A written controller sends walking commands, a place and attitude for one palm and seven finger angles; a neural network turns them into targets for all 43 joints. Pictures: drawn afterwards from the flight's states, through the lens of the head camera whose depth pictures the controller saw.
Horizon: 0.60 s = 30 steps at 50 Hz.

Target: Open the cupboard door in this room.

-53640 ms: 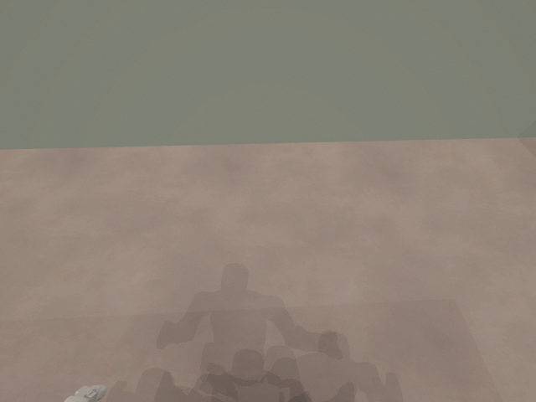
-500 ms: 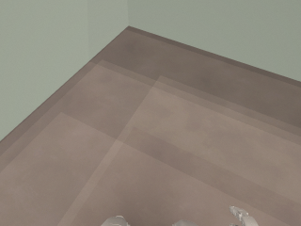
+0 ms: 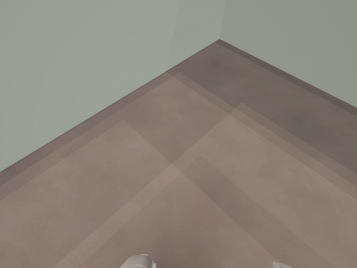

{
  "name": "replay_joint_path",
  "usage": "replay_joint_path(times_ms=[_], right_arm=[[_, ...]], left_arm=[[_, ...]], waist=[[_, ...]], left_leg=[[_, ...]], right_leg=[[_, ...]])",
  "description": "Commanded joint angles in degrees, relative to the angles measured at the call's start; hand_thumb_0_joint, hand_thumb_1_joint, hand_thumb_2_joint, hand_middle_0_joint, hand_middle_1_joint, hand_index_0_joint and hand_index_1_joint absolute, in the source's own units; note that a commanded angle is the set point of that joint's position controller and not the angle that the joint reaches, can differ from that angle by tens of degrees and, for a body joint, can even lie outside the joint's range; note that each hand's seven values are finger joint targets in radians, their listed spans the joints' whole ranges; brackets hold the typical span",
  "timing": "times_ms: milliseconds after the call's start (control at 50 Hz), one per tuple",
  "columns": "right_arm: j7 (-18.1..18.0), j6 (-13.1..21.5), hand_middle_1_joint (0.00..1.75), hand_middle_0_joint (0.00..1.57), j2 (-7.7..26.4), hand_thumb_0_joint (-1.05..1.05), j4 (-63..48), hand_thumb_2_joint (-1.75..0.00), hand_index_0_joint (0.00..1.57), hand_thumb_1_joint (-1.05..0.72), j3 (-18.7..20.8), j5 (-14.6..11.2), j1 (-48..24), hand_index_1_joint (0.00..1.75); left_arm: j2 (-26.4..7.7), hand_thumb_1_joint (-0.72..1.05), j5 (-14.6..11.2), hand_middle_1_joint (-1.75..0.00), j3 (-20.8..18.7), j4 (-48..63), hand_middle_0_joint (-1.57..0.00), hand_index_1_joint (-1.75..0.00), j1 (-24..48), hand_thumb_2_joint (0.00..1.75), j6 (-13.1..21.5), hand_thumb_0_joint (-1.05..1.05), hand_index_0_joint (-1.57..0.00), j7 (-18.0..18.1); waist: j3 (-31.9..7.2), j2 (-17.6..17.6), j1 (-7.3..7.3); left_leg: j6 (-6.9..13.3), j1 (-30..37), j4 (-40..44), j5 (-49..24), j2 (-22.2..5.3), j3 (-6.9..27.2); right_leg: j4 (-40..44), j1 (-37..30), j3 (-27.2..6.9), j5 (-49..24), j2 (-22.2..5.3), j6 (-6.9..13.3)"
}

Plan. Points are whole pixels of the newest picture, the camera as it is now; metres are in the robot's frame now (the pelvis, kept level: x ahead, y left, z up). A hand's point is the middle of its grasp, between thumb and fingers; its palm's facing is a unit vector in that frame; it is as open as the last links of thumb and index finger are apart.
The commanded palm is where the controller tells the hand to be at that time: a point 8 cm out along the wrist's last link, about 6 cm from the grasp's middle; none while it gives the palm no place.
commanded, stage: turn to face it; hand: left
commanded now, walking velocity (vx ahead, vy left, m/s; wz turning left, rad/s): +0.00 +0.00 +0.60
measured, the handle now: out of the picture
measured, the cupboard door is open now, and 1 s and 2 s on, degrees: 47 47 47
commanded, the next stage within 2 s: none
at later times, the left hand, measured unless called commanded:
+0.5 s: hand out of the picture +0.05 +0.21 -0.16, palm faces +0.28 -0.91 -0.30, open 7.4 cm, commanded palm none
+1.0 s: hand out of the picture -0.04 +0.22 -0.17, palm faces +0.57 -0.78 -0.25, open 7.4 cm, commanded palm none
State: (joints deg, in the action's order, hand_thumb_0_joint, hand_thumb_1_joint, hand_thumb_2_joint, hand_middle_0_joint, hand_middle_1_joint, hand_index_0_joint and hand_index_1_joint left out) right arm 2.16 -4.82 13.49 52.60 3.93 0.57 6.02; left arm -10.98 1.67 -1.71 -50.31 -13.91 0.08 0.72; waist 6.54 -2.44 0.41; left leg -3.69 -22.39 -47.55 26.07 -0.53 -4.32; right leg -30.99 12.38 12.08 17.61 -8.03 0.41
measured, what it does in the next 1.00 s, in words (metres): steps on the spot, turning left: left foot, then right foot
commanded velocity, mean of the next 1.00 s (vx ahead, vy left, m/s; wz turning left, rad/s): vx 0.00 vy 0.00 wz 0.60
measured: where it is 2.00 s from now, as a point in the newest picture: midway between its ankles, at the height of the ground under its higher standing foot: outside the picture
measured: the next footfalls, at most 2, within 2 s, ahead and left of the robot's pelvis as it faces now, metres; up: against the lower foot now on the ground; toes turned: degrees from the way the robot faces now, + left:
left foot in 0.08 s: +0.05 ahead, +0.13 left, +0.00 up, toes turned +9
right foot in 0.44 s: +0.07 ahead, -0.14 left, +0.00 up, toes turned +13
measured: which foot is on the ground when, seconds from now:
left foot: up 0.00-0.06, down 0.08-0.44, up 0.46-0.76, down 0.78-1.00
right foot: down 0.00-0.08, up 0.10-0.42, down 0.44-0.78, up 0.80-1.00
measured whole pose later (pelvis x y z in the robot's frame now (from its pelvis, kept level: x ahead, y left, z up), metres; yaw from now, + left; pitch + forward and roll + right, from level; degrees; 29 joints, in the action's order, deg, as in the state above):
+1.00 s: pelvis +0.02 -0.01 +0.00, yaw +35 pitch +2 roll -1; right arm 0.4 -1.9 12.4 51.0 2.4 1.4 7.7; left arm -15.7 1.1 -4.2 -50.9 -9.3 -3.1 0.1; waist 5.8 -2.2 0.5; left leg 1.6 -18.4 -29.8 13.0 1.5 1.8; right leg -59.7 27.7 0.7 24.4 -4.7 -4.9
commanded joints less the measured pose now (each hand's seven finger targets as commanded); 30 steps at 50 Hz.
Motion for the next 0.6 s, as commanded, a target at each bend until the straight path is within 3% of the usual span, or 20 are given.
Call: replay_joint_path(times_ms=[0, 20, 40, 60, 80, 100, 120, 140, 180, 220, 320, 360, 380, 400, 420, 440, 460, 480, 520, 580], right_arm=[[-0.47, 2.59, 0.3, 0.2, 3.58, 0.0, -5.57, -0.9, 0.2, -0.9, 0.54, -0.1, -1.6, 0.3], [-0.5, 2.77, 0.3, 0.2, 4.56, 0.0, -5.15, -0.9, 0.2, -0.9, 0.82, 0.05, 0.44, 0.3], [-0.52, 3.19, 0.3, 0.2, 7.68, 0.0, -4.37, -0.9, 0.2, -0.9, 1.68, 0.3, 4.45, 0.3], [-1.0, 3.45, 0.3, 0.2, 14.96, 0.0, -4.01, -0.9, 0.2, -0.9, 3.56, 0.99, 8.83, 0.3], [-1.59, 2.99, 0.3, 0.2, 17.14, 0.0, -2.81, -0.9, 0.2, -0.9, 3.76, 0.88, 12.42, 0.3], [-2.12, 3.33, 0.3, 0.2, 15.13, 0.0, -2.98, -0.9, 0.2, -0.9, 3.4, 0.99, 11.46, 0.3], [-2.64, 3.42, 0.3, 0.2, 14.25, 0.0, -4.12, -0.9, 0.2, -0.9, 3.11, 0.94, 7.48, 0.3], [-2.83, 3.59, 0.3, 0.2, 12.29, 0.0, -4.99, -0.9, 0.2, -0.9, 2.49, 0.84, 3.81, 0.3], [-2.89, 3.9, 0.3, 0.2, 11.23, 0.0, -5.37, -0.9, 0.2, -0.9, 1.89, 0.84, 1.77, 0.3], [-2.79, 3.99, 0.3, 0.2, 11.38, 0.0, -5.04, -0.9, 0.2, -0.9, 1.98, 0.87, 2.61, 0.3], [-2.46, 3.41, 0.3, 0.2, 11.95, 0.0, -4.85, -0.9, 0.2, -0.9, 2.76, 1.07, 3.01, 0.3], [-2.44, 3.09, 0.3, 0.2, 11.76, 0.0, -5.37, -0.9, 0.2, -0.9, 3.09, 0.9, 1.86, 0.3], [-2.42, 3.04, 0.3, 0.2, 11.25, 0.0, -5.74, -0.9, 0.2, -0.9, 3.06, 0.55, 0.81, 0.3], [-2.12, 3.02, 0.3, 0.2, 8.74, 0.0, -6.46, -0.9, 0.2, -0.9, 2.79, 0.04, 0.7, 0.3], [-1.71, 3.21, 0.3, 0.2, 4.96, 0.0, -7.81, -0.9, 0.2, -0.9, 2.15, -0.21, 0.83, 0.3], [-1.38, 3.02, 0.3, 0.2, 6.82, 0.0, -8.4, -0.9, 0.2, -0.9, 2.54, 0.37, -0.22, 0.3], [-1.39, 2.15, 0.3, 0.2, 6.64, 0.0, -6.99, -0.9, 0.2, -0.9, 2.72, 0.52, -0.69, 0.3], [-1.07, 1.74, 0.3, 0.2, 6.29, 0.0, -6.05, -0.9, 0.2, -0.9, 2.64, 0.53, 0.07, 0.3], [-0.5, 1.59, 0.3, 0.2, 5.2, 0.0, -5.09, -0.9, 0.2, -0.9, 2.07, 0.41, 0.21, 0.3], [-0.18, 1.93, 0.3, 0.2, 3.56, 0.0, -5.18, -0.9, 0.2, -0.9, 1.1, 0.04, -2.62, 0.3]], left_arm=[[-13.63, 0.9, -0.19, -0.3, -4.76, 2.07, -0.2, -0.3, -2.48, 0.9, 0.4, 0.0, -0.2, 0.8], [-13.41, 0.9, -0.46, -0.3, -4.83, 2.19, -0.2, -0.3, -1.62, 0.9, 0.22, 0.0, -0.2, 0.55], [-11.92, 0.9, -0.67, -0.3, -4.64, 2.79, -0.2, -0.3, -0.72, 0.9, -0.04, 0.0, -0.2, 0.38], [-7.97, 0.9, -1.1, -0.3, -3.76, 5.25, -0.2, -0.3, 0.55, 0.9, -0.42, 0.0, -0.2, -0.16], [-8.44, 0.9, -0.44, -0.3, -3.09, 7.71, -0.2, -0.3, 5.44, 0.9, -1.05, 0.0, -0.2, 0.17], [-8.14, 0.9, -0.27, -0.3, -3.34, 7.12, -0.2, -0.3, 7.14, 0.9, -1.38, 0.0, -0.2, 0.54], [-7.92, 0.9, -0.41, -0.3, -3.57, 5.87, -0.2, -0.3, 6.64, 0.9, -1.48, 0.0, -0.2, 0.39], [-8.55, 0.9, -0.4, -0.3, -3.61, 4.7, -0.2, -0.3, 5.61, 0.9, -1.58, 0.0, -0.2, -0.01], [-8.23, 0.9, -0.36, -0.3, -3.71, 3.1, -0.2, -0.3, 3.4, 0.9, -1.86, 0.0, -0.2, -0.46], [-7.75, 0.9, -0.6, -0.3, -3.49, 3.21, -0.2, -0.3, 3.63, 0.9, -1.84, 0.0, -0.2, -0.38], [-7.18, 0.9, -0.88, -0.3, -3.07, 4.35, -0.2, -0.3, 3.76, 0.9, -1.45, 0.0, -0.2, -0.2], [-7.33, 0.9, -1.0, -0.3, -3.23, 3.94, -0.2, -0.3, 1.21, 0.9, -1.01, 0.0, -0.2, -0.08], [-8.13, 0.9, -1.07, -0.3, -3.48, 3.52, -0.2, -0.3, -1.08, 0.9, -0.56, 0.0, -0.2, 0.09], [-11.39, 0.9, -0.59, -0.3, -4.24, 3.25, -0.2, -0.3, -3.79, 0.9, 0.1, 0.0, -0.2, 0.55], [-16.67, 0.9, 0.28, -0.3, -5.23, 3.28, -0.2, -0.3, -4.43, 0.9, 0.52, 0.0, -0.2, 1.0], [-17.45, 0.9, 0.01, -0.3, -4.71, 4.31, -0.2, -0.3, -2.9, 0.9, 0.18, 0.0, -0.2, 1.1], [-14.53, 0.9, -0.17, -0.3, -4.43, 4.19, -0.2, -0.3, -0.75, 0.9, 0.48, 0.0, -0.2, 1.41], [-12.94, 0.9, -0.39, -0.3, -3.69, 4.78, -0.2, -0.3, 2.19, 0.9, 0.35, 0.0, -0.2, 1.38], [-10.55, 0.9, -0.46, -0.3, -2.93, 5.18, -0.2, -0.3, 3.49, 0.9, 0.53, 0.0, -0.2, 1.2], [-11.86, 0.9, -0.21, -0.3, -3.53, 4.05, -0.2, -0.3, 0.08, 0.9, 0.65, 0.0, -0.2, 1.29]], waist=[[-9.07, -8.24, 0.93], [-9.39, -6.57, -0.53], [-11.7, 0.84, -2.87], [-12.92, 19.87, -5.42], [-11.55, 15.93, -7.08], [-12.46, 13.56, -6.18], [-10.39, 15.8, -4.48], [-8.86, 14.48, -2.76], [-7.79, 11.7, -0.89], [-8.31, 9.94, -1.04], [-9.78, 11.57, -1.37], [-10.03, 11.9, -0.18], [-10.56, 10.81, 1.31], [-11.66, 2.25, 2.73], [-10.57, -14.86, 3.17], [-9.17, -10.77, 3.13], [-8.11, -10.67, 1.66], [-6.02, -11.81, 0.07], [-5.53, -11.54, -0.84], [-7.68, -8.82, 1.19]], left_leg=[[1.46, 4.09, 12.04, -5.26, 0.29, -2.4], [2.09, 9.11, 17.35, -9.59, 0.24, -1.95], [4.08, 18.43, 23.64, -17.61, -4.58, 4.03], [13.14, 25.4, 26.18, -36.85, -21.21, 27.24], [19.0, 21.6, 27.25, -39.07, -26.4, 30.73], [17.97, 19.79, 27.44, -32.66, -22.55, 28.93], [16.16, 15.41, 28.51, -26.68, -19.41, 25.57], [14.31, 11.84, 29.2, -23.35, -16.64, 21.93], [12.37, 9.94, 29.53, -22.93, -13.13, 17.92], [12.57, 10.31, 29.17, -23.42, -12.53, 18.19], [12.48, 9.01, 27.27, -22.58, -11.2, 21.63], [11.47, 5.66, 24.82, -23.55, -9.82, 22.27], [9.85, 2.53, 21.92, -22.77, -8.06, 21.69], [6.64, -5.06, 15.14, -14.65, -3.85, 18.37], [1.45, -14.56, 1.07, 2.91, 5.08, 6.47], [1.56, -12.3, -11.79, 9.25, 2.84, 7.26], [1.54, -12.15, -19.57, 6.22, 1.29, 8.46], [1.02, -13.4, -23.37, 2.74, 0.01, 7.72], [-0.07, -12.7, -21.47, -1.01, -0.91, 5.25], [-0.63, -9.07, -7.28, -0.05, -0.64, 1.15]], right_leg=[[3.11, -6.59, -7.23, -29.66, -13.22, 4.48], [-0.08, -3.17, -5.37, -25.91, -12.32, 2.54], [-9.38, 4.24, -2.79, -17.93, -10.22, -0.39], [-23.14, 20.46, -0.36, 14.98, -1.03, -5.6], [-31.2, 23.71, -7.67, 21.66, 0.69, -5.06], [-34.54, 24.16, -10.62, 17.75, 0.9, -4.73], [-35.89, 23.84, -11.99, 13.62, 0.99, -4.79], [-35.84, 22.19, -12.83, 9.38, 0.76, -4.91], [-33.12, 19.55, -12.23, 5.75, 1.8, -5.11], [-27.32, 17.1, -11.73, 6.34, 2.91, -5.11], [-13.04, 9.43, -10.18, 6.84, 6.34, -4.43], [-5.16, 2.72, -9.29, 3.22, 7.75, -4.04], [3.04, -3.34, -9.37, -1.76, 7.39, -3.83], [11.97, -11.7, -16.0, -1.77, 0.46, -2.16], [16.6, -14.82, -32.06, -6.18, -15.71, 4.25], [15.99, -6.79, -31.86, -11.69, -21.78, 8.94], [14.73, -3.76, -29.74, -12.44, -18.07, 9.22], [13.36, -3.28, -23.8, -15.23, -14.46, 7.96], [10.89, -4.57, -14.42, -25.67, -10.32, 6.08], [7.46, -10.9, -9.93, -35.97, -10.44, 5.55]])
